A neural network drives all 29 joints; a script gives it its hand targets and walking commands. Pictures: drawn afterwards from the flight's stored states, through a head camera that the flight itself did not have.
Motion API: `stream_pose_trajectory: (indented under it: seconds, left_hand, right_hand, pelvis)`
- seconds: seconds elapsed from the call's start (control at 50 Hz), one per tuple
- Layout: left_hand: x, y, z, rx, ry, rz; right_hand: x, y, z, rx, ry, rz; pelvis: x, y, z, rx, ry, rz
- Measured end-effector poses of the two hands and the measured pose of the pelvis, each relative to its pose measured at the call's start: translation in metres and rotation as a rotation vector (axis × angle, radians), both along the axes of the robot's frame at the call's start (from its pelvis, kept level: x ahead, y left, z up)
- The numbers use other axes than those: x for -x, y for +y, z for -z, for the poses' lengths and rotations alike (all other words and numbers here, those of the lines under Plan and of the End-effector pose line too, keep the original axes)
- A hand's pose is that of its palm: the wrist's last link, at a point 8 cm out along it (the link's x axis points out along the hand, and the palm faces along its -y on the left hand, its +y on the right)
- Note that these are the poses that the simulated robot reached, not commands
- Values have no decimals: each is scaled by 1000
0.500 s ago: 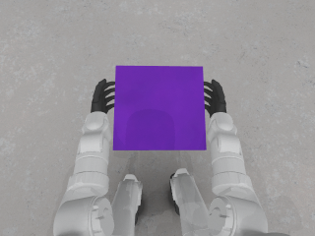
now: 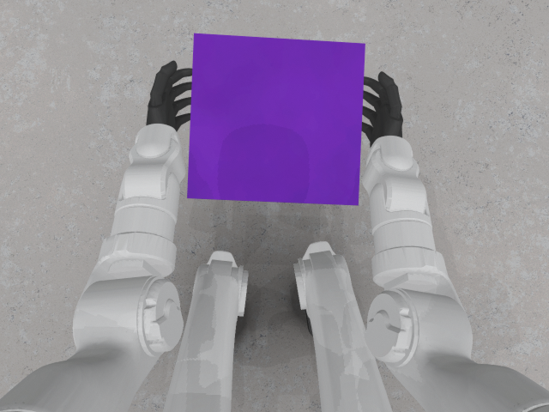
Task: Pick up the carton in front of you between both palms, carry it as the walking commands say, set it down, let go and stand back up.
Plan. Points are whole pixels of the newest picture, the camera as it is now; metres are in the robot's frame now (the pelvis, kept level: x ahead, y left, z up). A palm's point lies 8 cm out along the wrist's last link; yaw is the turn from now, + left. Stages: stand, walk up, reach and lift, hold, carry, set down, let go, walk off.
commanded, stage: set down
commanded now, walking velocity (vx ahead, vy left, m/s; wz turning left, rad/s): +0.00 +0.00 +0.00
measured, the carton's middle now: (273, 139) +0.47 -0.02 -0.18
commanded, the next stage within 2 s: none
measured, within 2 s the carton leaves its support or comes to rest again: rests again in 1.18 s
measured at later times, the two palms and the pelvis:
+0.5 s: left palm (192, 130) +0.51 +0.12 -0.26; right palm (355, 144) +0.47 -0.18 -0.26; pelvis -0.02 +0.01 -0.11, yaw +0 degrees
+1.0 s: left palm (196, 137) +0.51 +0.12 -0.30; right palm (350, 149) +0.47 -0.18 -0.29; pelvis -0.02 +0.01 -0.14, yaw +0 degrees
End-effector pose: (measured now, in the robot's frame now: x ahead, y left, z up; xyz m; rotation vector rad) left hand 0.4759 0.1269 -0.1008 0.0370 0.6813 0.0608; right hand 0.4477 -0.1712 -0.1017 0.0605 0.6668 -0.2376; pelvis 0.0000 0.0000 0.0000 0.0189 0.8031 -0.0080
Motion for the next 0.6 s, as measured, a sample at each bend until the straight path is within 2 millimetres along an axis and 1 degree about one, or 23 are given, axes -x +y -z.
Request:
stream_pose_trajectory:
  seconds: [0.3,0.52,0.56,0.6]
  left_hand:
    - [-23,-3,90,-12,28,36]
    - [-38,-6,163,-20,51,65]
    - [-39,-6,174,-17,53,67]
    - [-39,-6,181,-16,56,71]
  right_hand:
    - [-14,-3,90,9,31,13]
    - [-26,-5,161,20,56,21]
    - [-27,-6,170,25,58,20]
    - [-28,-6,175,23,61,25]
  pelvis:
    - [16,1,66,4,11,-7]
    - [20,6,111,19,-16,-18]
    - [20,6,117,20,-37,-28]
    - [19,6,122,25,-58,-27]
